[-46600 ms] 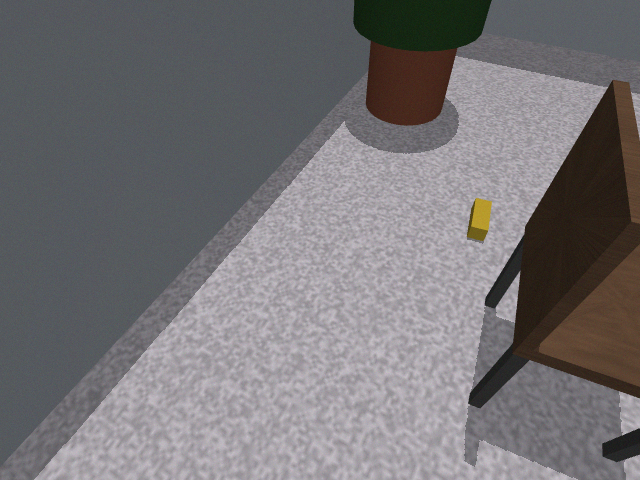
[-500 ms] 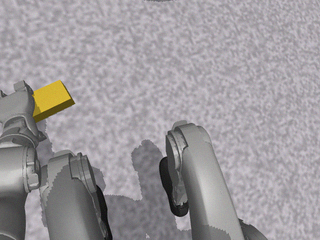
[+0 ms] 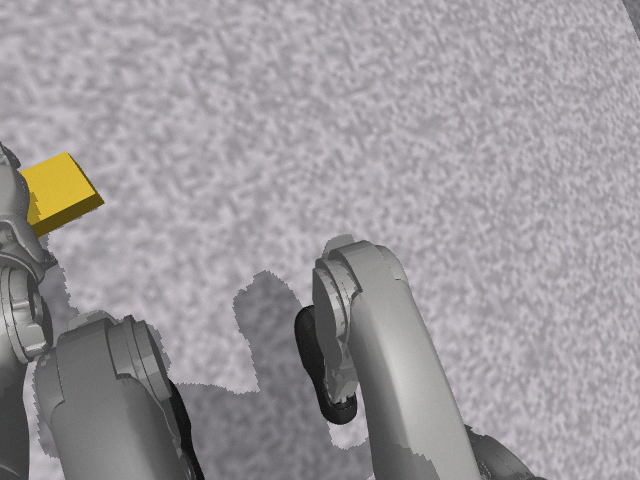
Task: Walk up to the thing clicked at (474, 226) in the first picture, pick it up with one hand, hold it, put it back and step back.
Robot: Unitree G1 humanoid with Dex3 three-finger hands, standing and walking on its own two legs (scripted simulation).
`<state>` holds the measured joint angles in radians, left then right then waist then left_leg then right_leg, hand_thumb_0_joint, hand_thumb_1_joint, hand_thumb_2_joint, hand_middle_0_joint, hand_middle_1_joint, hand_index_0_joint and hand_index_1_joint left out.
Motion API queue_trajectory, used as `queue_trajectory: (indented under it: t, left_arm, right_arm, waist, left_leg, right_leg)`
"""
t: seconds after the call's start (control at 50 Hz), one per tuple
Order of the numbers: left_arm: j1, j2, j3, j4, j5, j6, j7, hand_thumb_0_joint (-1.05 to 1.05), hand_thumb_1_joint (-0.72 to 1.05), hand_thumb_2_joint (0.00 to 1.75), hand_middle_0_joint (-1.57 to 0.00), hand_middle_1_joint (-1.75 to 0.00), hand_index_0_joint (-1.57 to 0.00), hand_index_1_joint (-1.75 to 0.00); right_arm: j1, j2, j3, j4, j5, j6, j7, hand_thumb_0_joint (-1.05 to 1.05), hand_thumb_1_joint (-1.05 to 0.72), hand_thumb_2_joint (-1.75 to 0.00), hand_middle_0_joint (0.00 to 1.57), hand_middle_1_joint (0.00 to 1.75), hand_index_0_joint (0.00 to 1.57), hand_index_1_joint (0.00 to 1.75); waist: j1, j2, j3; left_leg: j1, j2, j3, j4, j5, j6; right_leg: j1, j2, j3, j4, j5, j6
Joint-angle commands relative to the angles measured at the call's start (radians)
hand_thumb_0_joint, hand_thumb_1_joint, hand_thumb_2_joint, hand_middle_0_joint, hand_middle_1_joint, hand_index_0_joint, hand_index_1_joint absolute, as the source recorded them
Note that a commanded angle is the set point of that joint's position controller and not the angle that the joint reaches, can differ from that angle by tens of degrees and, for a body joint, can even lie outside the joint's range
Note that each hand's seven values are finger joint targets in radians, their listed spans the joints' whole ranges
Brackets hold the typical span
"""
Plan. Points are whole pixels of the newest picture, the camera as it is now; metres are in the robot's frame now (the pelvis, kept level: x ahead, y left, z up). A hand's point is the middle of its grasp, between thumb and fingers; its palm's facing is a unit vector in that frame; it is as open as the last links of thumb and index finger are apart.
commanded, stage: rest palm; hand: left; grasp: from above
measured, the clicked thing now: (23, 209) +0.47 +0.26 -0.28
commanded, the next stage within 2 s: close in 0.62 s
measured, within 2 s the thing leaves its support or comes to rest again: neither
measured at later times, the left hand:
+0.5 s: hand (13, 223) +0.45 +0.27 -0.25, palm faces -0.43 -0.23 -0.87, open 14.2 cm
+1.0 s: hand (23, 215) +0.46 +0.26 -0.26, palm faces -0.40 -0.22 -0.89, open 13.2 cm
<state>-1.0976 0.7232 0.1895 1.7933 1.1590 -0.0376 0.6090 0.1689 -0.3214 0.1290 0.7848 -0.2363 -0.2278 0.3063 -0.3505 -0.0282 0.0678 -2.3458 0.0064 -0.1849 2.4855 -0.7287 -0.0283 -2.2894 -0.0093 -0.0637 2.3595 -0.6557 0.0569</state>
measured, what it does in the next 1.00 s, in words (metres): stands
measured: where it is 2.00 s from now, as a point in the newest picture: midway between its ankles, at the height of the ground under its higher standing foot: (258, 421)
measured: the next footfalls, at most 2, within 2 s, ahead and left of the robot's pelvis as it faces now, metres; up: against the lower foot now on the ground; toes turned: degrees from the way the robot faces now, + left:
none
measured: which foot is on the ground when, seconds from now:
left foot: down 0.00-1.00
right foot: down 0.00-1.00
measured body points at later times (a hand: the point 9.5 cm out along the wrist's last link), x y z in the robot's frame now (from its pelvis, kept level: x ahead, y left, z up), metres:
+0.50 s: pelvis +0.00 +0.01 -0.01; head +0.27 +0.08 +0.34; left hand +0.47 +0.27 -0.20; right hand +0.01 -0.24 -0.08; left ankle +0.06 +0.13 -0.28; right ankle +0.11 -0.13 -0.28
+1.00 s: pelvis +0.00 +0.01 -0.01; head +0.28 +0.10 +0.32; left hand +0.48 +0.27 -0.21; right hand +0.00 -0.24 -0.06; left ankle +0.06 +0.13 -0.28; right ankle +0.11 -0.13 -0.28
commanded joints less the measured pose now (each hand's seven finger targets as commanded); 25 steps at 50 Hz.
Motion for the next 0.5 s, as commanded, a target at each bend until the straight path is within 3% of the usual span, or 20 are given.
queue_trajectory:
  t: [0.0, 0.04, 0.08, 0.1, 0.12, 0.16, 0.18, 0.2, 0.24, 0.26, 0.28, 0.32, 0.34, 0.36, 0.4, 0.48]
  left_arm:
    - [-0.363, 0.251, 0.01, -0.134, 0.028, -0.058, 0.089, 0.0, -0.56, 0.98, -0.06, -0.99, -0.05, -1.0]
    - [-0.368, 0.257, 0.009, -0.159, 0.026, -0.071, 0.119, 0.0, -0.55, 0.98, -0.07, -0.99, -0.05, -1.0]
    - [-0.349, 0.224, -0.021, -0.142, 0.025, -0.073, 0.139, 0.0, -0.55, 0.98, -0.07, -0.98, -0.06, -0.99]
    - [-0.329, 0.251, -0.003, -0.138, 0.03, -0.069, 0.151, 0.0, -0.55, 0.98, -0.07, -0.99, -0.06, -1.0]
    - [-0.307, 0.225, -0.021, -0.109, 0.028, -0.062, 0.151, 0.0, -0.55, 0.98, -0.07, -0.98, -0.06, -1.0]
    - [-0.301, 0.261, -0.009, -0.089, 0.034, -0.05, 0.157, 0.0, -0.55, 0.99, -0.07, -0.98, -0.06, -0.99]
    - [-0.279, 0.27, 0.008, -0.107, 0.028, -0.044, 0.16, 0.0, -0.56, 1.02, -0.07, -0.97, -0.05, -0.99]
    - [-0.25, 0.24, -0.007, -0.056, 0.027, -0.027, 0.157, 0.0, -0.56, 1.02, -0.08, -0.97, -0.05, -0.99]
    - [-0.221, 0.279, 0.034, -0.03, 0.032, -0.009, 0.164, 0.0, -0.55, 1.0, -0.07, -0.98, -0.05, -0.99]
    - [-0.215, 0.258, 0.02, -0.017, 0.025, -0.002, 0.159, 0.0, -0.55, 1.0, -0.07, -0.97, -0.06, -0.99]
    - [-0.202, 0.293, 0.049, 0.003, 0.028, 0.006, 0.162, 0.0, -0.54, 0.99, -0.07, -0.97, -0.06, -0.98]
    - [-0.224, 0.258, 0.025, -0.002, 0.013, 0.013, 0.154, 0.0, -0.53, 0.97, -0.07, -0.98, -0.06, -0.99]
    - [-0.227, 0.269, 0.028, -0.011, 0.007, 0.013, 0.154, 0.0, -0.53, 0.97, -0.07, -0.99, -0.07, -1.0]
    - [-0.243, 0.285, 0.041, 0.005, 0.0, 0.011, 0.148, 0.0, -0.53, 0.97, -0.07, -0.98, -0.07, -0.99]
    - [-0.231, 0.297, 0.057, 0.012, -0.003, 0.005, 0.139, 0.0, -0.53, 0.96, -0.07, -0.99, -0.06, -0.99]
    - [-0.308, 0.292, 0.031, -0.013, -0.001, -0.031, 0.129, 0.0, -0.52, 0.95, -0.07, -1.01, -0.07, -1.01]
  right_arm:
    - [0.231, -0.281, -0.057, 0.013, -0.018, -0.016, 0.004, 0.0, -0.88, -0.9, 0.2, 0.3, 0.2, 0.3]
    - [0.222, -0.289, -0.054, 0.019, -0.027, -0.025, 0.01, 0.0, -0.88, -0.9, 0.2, 0.3, 0.2, 0.3]
    - [0.216, -0.286, -0.049, 0.024, -0.033, -0.036, 0.023, 0.0, -0.88, -0.9, 0.2, 0.3, 0.2, 0.3]
    - [0.225, -0.293, -0.049, 0.031, -0.038, -0.039, 0.027, 0.0, -0.88, -0.9, 0.2, 0.3, 0.2, 0.3]
    - [0.22, -0.29, -0.047, 0.028, -0.041, -0.04, 0.034, 0.0, -0.88, -0.9, 0.2, 0.3, 0.2, 0.3]
    - [0.226, -0.307, -0.047, 0.037, -0.043, -0.048, 0.045, 0.0, -0.88, -0.9, 0.2, 0.3, 0.2, 0.3]
    - [0.224, -0.306, -0.052, 0.034, -0.037, -0.048, 0.049, 0.0, -0.88, -0.9, 0.2, 0.3, 0.2, 0.3]
    - [0.216, -0.299, -0.046, 0.029, -0.039, -0.051, 0.056, 0.0, -0.88, -0.9, 0.2, 0.3, 0.2, 0.3]
    - [0.226, -0.318, -0.05, 0.035, -0.043, -0.049, 0.064, 0.0, -0.88, -0.9, 0.2, 0.3, 0.2, 0.3]
    - [0.216, -0.308, -0.047, 0.024, -0.039, -0.053, 0.068, 0.0, -0.88, -0.9, 0.2, 0.3, 0.2, 0.3]
    - [0.226, -0.317, -0.041, 0.032, -0.042, -0.053, 0.072, 0.0, -0.88, -0.9, 0.2, 0.3, 0.2, 0.3]
    - [0.209, -0.318, -0.042, 0.014, -0.036, -0.057, 0.079, 0.0, -0.88, -0.89, 0.2, 0.3, 0.2, 0.3]
    - [0.209, -0.321, -0.038, 0.013, -0.036, -0.055, 0.079, 0.0, -0.88, -0.9, 0.2, 0.3, 0.2, 0.3]
    - [0.217, -0.32, -0.038, 0.013, -0.036, -0.062, 0.081, 0.0, -0.88, -0.9, 0.2, 0.3, 0.2, 0.3]
    - [0.232, -0.321, -0.035, 0.017, -0.037, -0.067, 0.083, 0.0, -0.88, -0.9, 0.2, 0.3, 0.2, 0.3]
    - [0.214, -0.32, -0.019, 0.016, -0.04, -0.083, 0.081, 0.0, -0.88, -0.9, 0.2, 0.3, 0.2, 0.3]
  waist:
    - [-0.068, 0.365, -0.684]
    - [-0.065, 0.412, -0.72]
    - [-0.068, 0.429, -0.709]
    - [-0.065, 0.438, -0.718]
    - [-0.066, 0.436, -0.706]
    - [-0.064, 0.44, -0.686]
    - [-0.042, 0.451, -0.703]
    - [-0.054, 0.432, -0.667]
    - [-0.046, 0.44, -0.657]
    - [-0.049, 0.42, -0.623]
    - [-0.054, 0.414, -0.62]
    - [-0.064, 0.384, -0.597]
    - [-0.066, 0.363, -0.61]
    - [-0.086, 0.34, -0.564]
    - [-0.087, 0.33, -0.562]
    - [-0.109, 0.348, -0.57]
  left_leg:
    - [0.476, -0.001, 0.116, -0.211, 0.218, 0.046]
    - [0.509, 0.003, 0.111, -0.21, 0.233, 0.039]
    - [0.52, 0.005, 0.106, -0.209, 0.235, 0.034]
    - [0.527, 0.007, 0.106, -0.21, 0.253, 0.033]
    - [0.513, 0.007, 0.107, -0.205, 0.248, 0.032]
    - [0.508, 0.009, 0.099, -0.207, 0.247, 0.032]
    - [0.515, 0.01, 0.098, -0.214, 0.269, 0.03]
    - [0.512, 0.01, 0.096, -0.209, 0.274, 0.028]
    - [0.507, 0.011, 0.089, -0.226, 0.296, 0.023]
    - [0.486, 0.012, 0.088, -0.215, 0.289, 0.027]
    - [0.479, 0.012, 0.086, -0.221, 0.294, 0.028]
    - [0.453, 0.014, 0.077, -0.213, 0.28, 0.034]
    - [0.436, 0.013, 0.079, -0.211, 0.267, 0.043]
    - [0.408, 0.01, 0.081, -0.203, 0.248, 0.047]
    - [0.414, 0.01, 0.08, -0.209, 0.245, 0.047]
    - [0.433, 0.009, 0.068, -0.211, 0.187, 0.046]
  right_leg:
    - [0.405, 0.04, -0.138, -0.191, 0.241, -0.078]
    - [0.422, 0.047, -0.144, -0.192, 0.26, -0.08]
    - [0.41, 0.051, -0.153, -0.19, 0.264, -0.081]
    - [0.429, 0.055, -0.154, -0.192, 0.28, -0.081]
    - [0.421, 0.056, -0.154, -0.186, 0.276, -0.081]
    - [0.407, 0.056, -0.166, -0.181, 0.271, -0.082]
    - [0.424, 0.059, -0.164, -0.184, 0.285, -0.084]
    - [0.402, 0.057, -0.169, -0.173, 0.288, -0.085]
    - [0.401, 0.058, -0.177, -0.166, 0.299, -0.084]
    - [0.391, 0.059, -0.176, -0.167, 0.297, -0.081]
    - [0.401, 0.058, -0.179, -0.167, 0.3, -0.081]
    - [0.39, 0.062, -0.178, -0.167, 0.292, -0.078]
    - [0.422, 0.067, -0.174, -0.183, 0.29, -0.075]
    - [0.402, 0.06, -0.172, -0.183, 0.273, -0.071]
    - [0.417, 0.061, -0.173, -0.19, 0.263, -0.07]
    - [0.406, 0.058, -0.181, -0.193, 0.214, -0.07]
